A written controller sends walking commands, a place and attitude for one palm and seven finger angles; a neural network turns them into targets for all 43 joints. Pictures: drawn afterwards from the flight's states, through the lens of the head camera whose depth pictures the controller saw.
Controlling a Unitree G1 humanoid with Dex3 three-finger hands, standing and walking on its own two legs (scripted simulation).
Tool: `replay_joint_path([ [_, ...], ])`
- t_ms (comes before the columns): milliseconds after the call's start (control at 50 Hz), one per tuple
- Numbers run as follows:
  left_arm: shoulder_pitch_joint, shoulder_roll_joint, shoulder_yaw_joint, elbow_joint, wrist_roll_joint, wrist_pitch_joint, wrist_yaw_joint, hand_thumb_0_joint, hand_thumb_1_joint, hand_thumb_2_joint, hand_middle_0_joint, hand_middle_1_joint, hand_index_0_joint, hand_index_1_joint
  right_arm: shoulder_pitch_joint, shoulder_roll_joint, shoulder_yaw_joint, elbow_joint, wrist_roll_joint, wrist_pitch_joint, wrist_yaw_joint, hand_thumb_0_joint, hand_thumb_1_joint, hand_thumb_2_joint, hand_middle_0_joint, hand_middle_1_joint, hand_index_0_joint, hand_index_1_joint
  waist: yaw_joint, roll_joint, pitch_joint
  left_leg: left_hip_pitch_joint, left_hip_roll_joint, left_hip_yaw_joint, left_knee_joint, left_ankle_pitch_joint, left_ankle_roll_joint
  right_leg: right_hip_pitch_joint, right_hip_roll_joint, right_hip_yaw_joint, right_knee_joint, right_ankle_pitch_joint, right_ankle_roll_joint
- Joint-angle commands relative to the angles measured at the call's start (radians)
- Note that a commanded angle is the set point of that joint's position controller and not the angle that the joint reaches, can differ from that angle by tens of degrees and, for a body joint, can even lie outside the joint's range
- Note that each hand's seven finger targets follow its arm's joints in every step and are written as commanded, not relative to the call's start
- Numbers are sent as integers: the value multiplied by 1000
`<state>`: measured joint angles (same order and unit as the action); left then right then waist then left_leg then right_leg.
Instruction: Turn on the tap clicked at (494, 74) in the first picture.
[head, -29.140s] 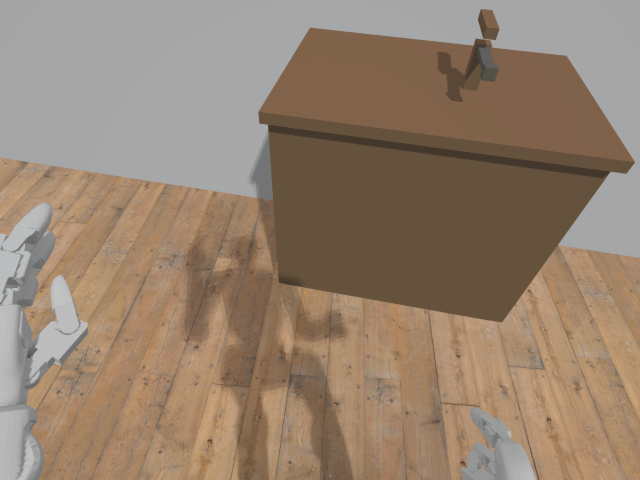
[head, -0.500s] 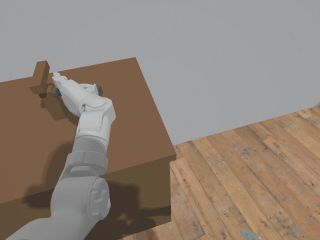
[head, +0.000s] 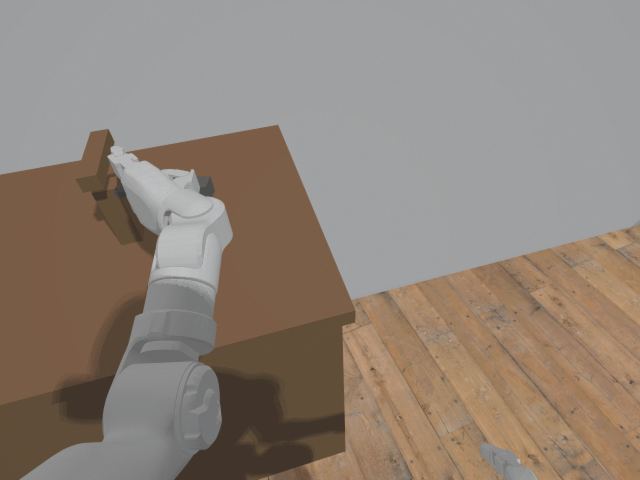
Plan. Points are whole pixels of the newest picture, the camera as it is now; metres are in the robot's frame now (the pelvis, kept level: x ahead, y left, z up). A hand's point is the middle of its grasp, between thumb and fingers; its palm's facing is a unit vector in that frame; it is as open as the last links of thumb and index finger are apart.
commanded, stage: lift the hand up off the lever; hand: left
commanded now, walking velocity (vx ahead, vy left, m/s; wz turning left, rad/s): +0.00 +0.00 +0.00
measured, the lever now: (202, 188) +0.50 +0.21 +0.13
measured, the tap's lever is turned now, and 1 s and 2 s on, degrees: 71 71 71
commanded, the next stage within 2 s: draw the hand back beside the body in 0.48 s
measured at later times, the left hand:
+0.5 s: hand (187, 176) +0.43 +0.19 +0.20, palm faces +0.77 -0.63 -0.04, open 7.8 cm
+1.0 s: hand (145, 256) +0.31 +0.22 +0.17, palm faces +0.33 -0.92 -0.20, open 7.7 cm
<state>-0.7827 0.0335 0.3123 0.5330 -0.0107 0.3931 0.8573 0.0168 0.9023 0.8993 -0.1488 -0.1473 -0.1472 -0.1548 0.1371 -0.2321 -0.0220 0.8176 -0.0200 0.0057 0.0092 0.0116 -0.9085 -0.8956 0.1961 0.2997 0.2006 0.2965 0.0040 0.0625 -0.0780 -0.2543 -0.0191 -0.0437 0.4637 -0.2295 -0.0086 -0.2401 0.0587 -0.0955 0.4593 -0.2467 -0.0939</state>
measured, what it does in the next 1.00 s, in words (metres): stands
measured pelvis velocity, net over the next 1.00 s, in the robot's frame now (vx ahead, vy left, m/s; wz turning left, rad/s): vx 0.00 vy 0.01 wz -0.05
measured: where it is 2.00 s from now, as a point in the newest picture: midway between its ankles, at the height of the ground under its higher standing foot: outside the picture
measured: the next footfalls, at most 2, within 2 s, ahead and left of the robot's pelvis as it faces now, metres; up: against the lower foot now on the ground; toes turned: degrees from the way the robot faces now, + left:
none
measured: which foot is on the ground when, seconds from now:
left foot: down 0.00-1.00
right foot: down 0.00-1.00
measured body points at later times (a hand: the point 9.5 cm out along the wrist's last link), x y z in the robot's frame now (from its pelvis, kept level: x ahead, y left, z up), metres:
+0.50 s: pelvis +0.01 +0.00 +0.00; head -0.01 -0.03 +0.45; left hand +0.38 +0.22 +0.21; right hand +0.16 -0.24 -0.12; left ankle +0.01 +0.13 -0.74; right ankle +0.00 -0.05 -0.74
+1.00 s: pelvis +0.00 +0.01 +0.01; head -0.03 -0.02 +0.45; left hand +0.29 +0.26 +0.18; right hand +0.16 -0.24 -0.09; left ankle +0.01 +0.13 -0.74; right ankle +0.00 -0.05 -0.74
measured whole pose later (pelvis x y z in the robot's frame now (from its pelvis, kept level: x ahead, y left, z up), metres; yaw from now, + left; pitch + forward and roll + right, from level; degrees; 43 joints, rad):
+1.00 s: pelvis +0.00 +0.01 +0.01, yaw -3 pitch -6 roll +0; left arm -0.07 0.30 0.19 -0.04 -0.13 0.13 0.18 0.02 0.90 0.90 -0.17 -0.19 -0.17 -0.19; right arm 0.17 -0.27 -0.01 0.64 0.03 0.03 -0.04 0.01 -0.91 -0.90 0.20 0.30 0.20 0.30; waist 0.02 0.08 0.04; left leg -0.08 -0.01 0.01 0.39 -0.21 0.01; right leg -0.07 0.07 -0.04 0.38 -0.20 -0.08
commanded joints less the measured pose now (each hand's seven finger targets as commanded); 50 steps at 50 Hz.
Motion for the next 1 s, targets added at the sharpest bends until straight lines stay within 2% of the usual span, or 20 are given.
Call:
replay_joint_path([
  [0, -528, 164, -50, -210, 34, -54, -3, 0, 900, 900, -150, -150, -150, -150, -139, -96, -21, -127, 10, -54, -8, 0, -900, -900, 200, 300, 200, 300, -11, -125, -227, 26, -6, 43, -30, 134, 31, 119, -93, 77, -108, 149, 97],
  [120, -509, 182, -34, -287, 40, -57, 5, 0, 900, 900, -150, -150, -150, -150, -132, -90, -27, -139, 1, -49, -5, 0, -900, -900, 200, 300, 200, 300, 5, -92, -322, 55, -7, 45, -18, 228, 21, 184, -91, 66, -59, 306, 92],
  [140, -475, 218, -6, -279, 39, -52, -2, 0, 900, 900, -150, -150, -150, -150, -132, -95, -30, -135, 2, -38, -9, 0, -900, -900, 200, 300, 200, 300, 14, -97, -321, 56, -5, 41, -25, 233, 20, 195, -87, 62, -60, 307, 90],
  [200, -468, 178, -31, -258, 28, -28, -7, 0, 900, 900, -150, -150, -150, -150, -146, -92, -22, -143, 9, -37, -10, 0, -900, -900, 200, 300, 200, 300, 6, -134, -281, 41, -4, 44, -34, 211, 23, 189, -95, 66, -75, 297, 98],
  [240, -454, 225, -1, -230, 25, -16, -17, 0, 900, 900, -150, -150, -150, -150, -146, -102, -23, -130, 14, -29, -17, 0, -900, -900, 200, 300, 200, 300, 10, -146, -256, 38, -3, 38, -48, 188, 26, 187, -91, 65, -91, 251, 96],
  [260, -489, 175, -42, -249, 23, -14, -18, 0, 900, 900, -150, -150, -150, -150, -156, -97, -16, -140, 17, -35, -13, 0, -900, -900, 200, 300, 200, 300, 2, -129, -241, 42, -3, 44, -48, 191, 28, 173, -95, 69, -95, 256, 95],
  [560, -482, 191, -37, -343, 28, -33, -18, 0, 900, 900, -150, -150, -150, -150, -149, -93, -25, -140, 12, -47, -8, 0, -900, -900, 200, 300, 200, 300, 12, -85, -297, 88, 0, 45, -33, 262, 22, 185, -86, 58, -69, 317, 88],
  [580, -390, 150, -214, -476, 69, -39, -183, 0, 900, 900, -151, -153, -151, -153, -107, -130, -29, -157, 7, -9, -28, 0, -900, -900, 200, 300, 200, 300, -38, -148, -314, 144, -8, 49, -38, 304, 42, 223, -75, 82, -28, 439, 81],
  [600, -330, 243, -116, -498, 53, -40, -251, 0, 900, 900, -152, -156, -152, -156, -99, -125, -38, -183, 20, 4, -48, 0, -900, -900, 200, 300, 200, 300, -13, -131, -339, 163, -9, 54, -37, 334, 53, 256, -77, 91, -31, 523, 85],
  [640, -214, 270, -113, -547, 32, -37, -343, 0, 900, 900, -154, -162, -154, -162, -106, -115, -26, -208, 31, 32, -74, 0, -900, -900, 200, 300, 200, 300, 11, -95, -338, 178, -11, 56, -59, 347, 55, 309, -78, 100, -39, 572, 89],
  [680, -70, 254, -145, -549, -3, -30, -459, 0, 900, 900, -156, -168, -156, -168, -117, -106, -8, -239, 53, 52, -87, 0, -900, -900, 200, 300, 200, 300, 15, -139, -252, 170, -4, 49, -82, 318, 57, 303, -75, 103, -61, 556, 91],
  [700, 10, 279, -101, -542, -37, -15, -496, 0, 900, 900, -157, -171, -157, -171, -135, -107, 0, -256, 66, 60, -95, 0, -900, -900, 200, 300, 200, 300, 33, -171, -226, 155, -2, 50, -95, 289, 58, 313, -77, 110, -81, 540, 99],
  [740, 124, 316, -13, -553, -101, 35, -518, 0, 900, 900, -159, -177, -159, -177, -182, -106, 15, -275, 83, 73, -109, 0, -900, -900, 200, 300, 200, 300, 71, -182, -170, 134, -4, 51, -120, 241, 57, 320, -74, 116, -120, 458, 103],
  [760, 115, 304, -14, -613, -126, 52, -512, 0, 900, 900, -160, -180, -160, -180, -204, -100, 25, -291, 92, 70, -108, 0, -900, -900, 200, 300, 200, 300, 72, -184, -153, 130, -3, 50, -126, 232, 55, 313, -79, 120, -132, 428, 105],
  [780, 284, 508, 6, -571, -104, -70, -589, 0, 900, 900, -161, -183, -161, -183, -127, -117, 5, -276, 49, 71, -74, 0, -900, -900, 200, 300, 200, 300, 17, -161, -40, 93, 26, 46, -126, 175, 49, 266, -103, 138, -111, 448, 128],
  [800, 343, 499, 21, -586, -109, -141, -629, 0, 900, 900, -162, -186, -162, -186, -138, -108, 6, -302, 53, 69, -57, 0, -900, -900, 200, 300, 200, 300, 47, -140, -55, 60, 14, 45, -124, 161, 51, 288, -99, 138, -102, 409, 117],
  [860, 256, 522, -20, -837, -103, -299, -678, 0, 900, 900, -165, -195, -165, -195, -163, -90, 6, -336, 55, 26, -44, 0, -900, -900, 200, 300, 200, 300, 33, 47, -100, 133, 7, 47, -118, 155, 55, 267, -98, 147, -124, 299, 89],
  [880, 247, 522, -33, -897, -102, -344, -684, 0, 900, 900, -166, -198, -166, -198, -166, -89, 5, -341, 54, 4, -42, 0, -900, -900, 200, 300, 200, 300, 29, 69, -110, 166, 7, 45, -114, 155, 54, 248, -91, 148, -136, 269, 84],
  [940, 202, 503, -87, -970, -93, -433, -687, 0, 900, 900, -169, -207, -169, -207, -147, -99, -1, -329, 47, -46, -45, 0, -900, -900, 200, 300, 200, 300, 4, 81, -105, 246, 9, 34, -116, 148, 53, 183, -71, 137, -160, 190, 73],
  [980, 231, 447, -136, -916, -90, -464, -688, 0, 900, 900, -171, -213, -171, -213, -140, -104, -4, -315, 46, -71, -47, 0, -900, -900, 200, 300, 200, 300, -6, 3, -70, 262, 14, 28, -127, 109, 58, 146, -61, 129, -177, 125, 74],
])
